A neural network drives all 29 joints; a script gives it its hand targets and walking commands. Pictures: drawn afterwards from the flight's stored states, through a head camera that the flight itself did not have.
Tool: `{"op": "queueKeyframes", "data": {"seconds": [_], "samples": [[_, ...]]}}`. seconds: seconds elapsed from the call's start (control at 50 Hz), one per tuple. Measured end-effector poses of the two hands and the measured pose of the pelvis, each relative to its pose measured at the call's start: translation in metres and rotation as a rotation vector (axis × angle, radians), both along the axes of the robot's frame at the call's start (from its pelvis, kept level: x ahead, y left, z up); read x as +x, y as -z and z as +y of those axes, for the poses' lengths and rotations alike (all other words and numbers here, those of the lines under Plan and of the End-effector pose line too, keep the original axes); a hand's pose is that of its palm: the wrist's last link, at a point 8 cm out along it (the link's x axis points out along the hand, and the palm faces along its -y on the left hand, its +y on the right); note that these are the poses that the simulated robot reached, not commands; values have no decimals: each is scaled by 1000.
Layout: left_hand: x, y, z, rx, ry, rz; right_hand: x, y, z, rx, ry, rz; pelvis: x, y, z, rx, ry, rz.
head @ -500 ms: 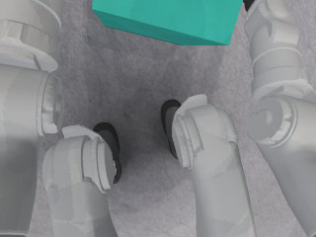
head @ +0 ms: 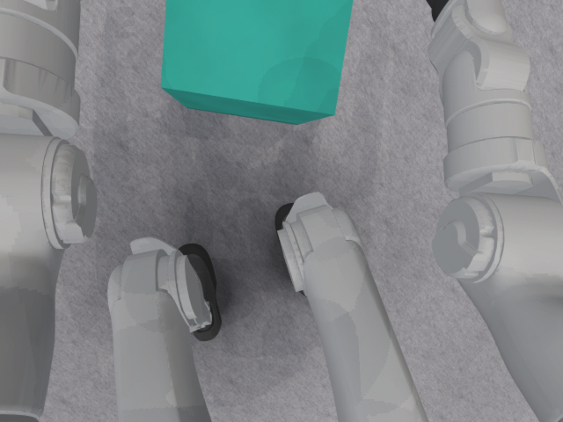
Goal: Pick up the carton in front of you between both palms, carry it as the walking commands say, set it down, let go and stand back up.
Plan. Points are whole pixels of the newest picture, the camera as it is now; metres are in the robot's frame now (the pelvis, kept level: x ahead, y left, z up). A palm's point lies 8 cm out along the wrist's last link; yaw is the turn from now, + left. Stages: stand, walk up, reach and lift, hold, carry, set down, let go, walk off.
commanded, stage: set down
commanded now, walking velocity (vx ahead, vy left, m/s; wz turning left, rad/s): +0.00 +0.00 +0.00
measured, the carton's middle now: (254, 42) +0.54 -0.10 -0.31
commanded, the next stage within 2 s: let go in 0.66 s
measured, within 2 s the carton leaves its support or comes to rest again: neither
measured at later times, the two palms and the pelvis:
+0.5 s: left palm out of the picture +0.63 +0.07 +0.03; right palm out of the picture +0.51 -0.30 +0.03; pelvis +0.03 +0.00 +0.12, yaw +0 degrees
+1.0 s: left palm out of the picture +0.52 +0.12 +0.14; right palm out of the picture +0.43 -0.27 +0.14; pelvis +0.05 -0.02 +0.25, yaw +3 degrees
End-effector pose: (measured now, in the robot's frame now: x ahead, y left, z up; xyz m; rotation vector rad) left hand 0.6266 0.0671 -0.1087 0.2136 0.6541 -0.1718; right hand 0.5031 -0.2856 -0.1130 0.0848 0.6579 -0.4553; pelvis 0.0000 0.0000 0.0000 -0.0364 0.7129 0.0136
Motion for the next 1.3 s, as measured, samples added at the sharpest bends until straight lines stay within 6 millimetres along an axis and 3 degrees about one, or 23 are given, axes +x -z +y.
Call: {"op": "queueKeyframes", "data": {"seconds": [0.1,0.26,0.56,0.76,0.88,1.08,1.3], "samples": [[7,-36,3,-22,1,-15,-1,-33,-5,-18,6,-8,3,-20,3,0,0,49],[5,-67,9,-22,-2,-12,5,-75,-4,-10,-18,-13,10,-52,4,3,-3,102],[6,-157,4,-13,9,-6,4,-165,-13,-5,-12,-21,27,-137,-3,11,2,137],[-4,-212,14,-4,-2,6,-7,-218,-10,-16,-31,-15,29,-189,-8,23,-3,99],[-38,-229,30,22,-63,18,-29,-236,1,-37,-130,27,37,-215,-11,32,0,62],[-142,-268,59,65,-244,41,-90,-280,15,-72,-377,136,58,-268,-19,52,-15,-110],[-195,-312,78,63,-235,43,-151,-331,13,-75,-424,171,95,-302,-26,51,-4,-303]]}}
